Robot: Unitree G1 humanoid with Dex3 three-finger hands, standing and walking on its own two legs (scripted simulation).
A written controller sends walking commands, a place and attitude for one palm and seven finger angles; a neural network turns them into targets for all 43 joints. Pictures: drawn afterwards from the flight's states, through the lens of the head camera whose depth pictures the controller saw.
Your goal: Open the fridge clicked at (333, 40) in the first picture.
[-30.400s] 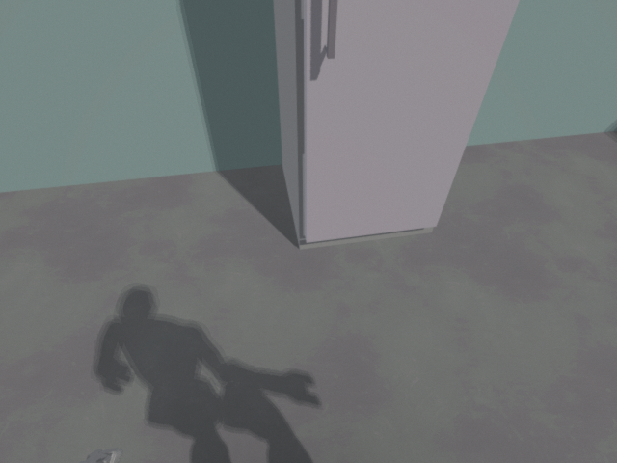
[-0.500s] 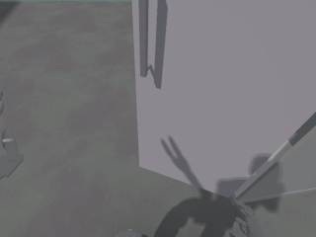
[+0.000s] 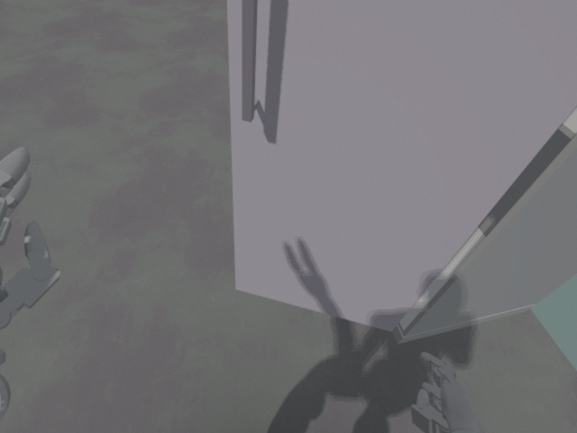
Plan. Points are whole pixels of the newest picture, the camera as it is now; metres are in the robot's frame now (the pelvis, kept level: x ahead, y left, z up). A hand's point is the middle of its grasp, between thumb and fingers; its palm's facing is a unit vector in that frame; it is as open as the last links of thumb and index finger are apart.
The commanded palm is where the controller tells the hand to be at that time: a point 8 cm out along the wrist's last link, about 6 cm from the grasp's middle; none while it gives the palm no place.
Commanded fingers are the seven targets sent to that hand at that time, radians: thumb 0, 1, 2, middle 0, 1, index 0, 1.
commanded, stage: step back with the hand held close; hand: left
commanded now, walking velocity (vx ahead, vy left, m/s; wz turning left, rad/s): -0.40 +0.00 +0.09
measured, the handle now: (253, 39) +0.63 +0.14 +0.23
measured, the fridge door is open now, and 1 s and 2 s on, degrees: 61 61 61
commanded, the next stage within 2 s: stop stepping back and stand still in 0.08 s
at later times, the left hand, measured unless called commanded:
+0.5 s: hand out of the picture +0.09 +0.30 +0.16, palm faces +0.50 -0.82 -0.29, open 7.4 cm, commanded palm +0.02 +0.33 +0.18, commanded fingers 0.00 0.90 0.90 -0.20 -0.30 -0.20 -0.30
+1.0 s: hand out of the picture +0.08 +0.31 +0.17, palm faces +0.48 -0.79 -0.39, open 7.4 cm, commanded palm +0.01 +0.34 +0.18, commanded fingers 0.00 0.90 0.90 -0.20 -0.30 -0.20 -0.30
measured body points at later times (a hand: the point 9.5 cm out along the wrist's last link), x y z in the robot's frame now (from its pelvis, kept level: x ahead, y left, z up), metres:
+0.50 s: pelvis -0.11 +0.03 +0.00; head -0.14 +0.07 +0.45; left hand +0.06 +0.34 +0.18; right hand +0.02 -0.22 -0.07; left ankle -0.06 +0.11 -0.73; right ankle -0.13 -0.11 -0.72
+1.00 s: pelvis -0.12 +0.04 +0.00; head -0.14 +0.06 +0.45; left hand +0.05 +0.35 +0.19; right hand +0.03 -0.20 -0.08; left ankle -0.07 +0.15 -0.73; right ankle -0.14 -0.06 -0.73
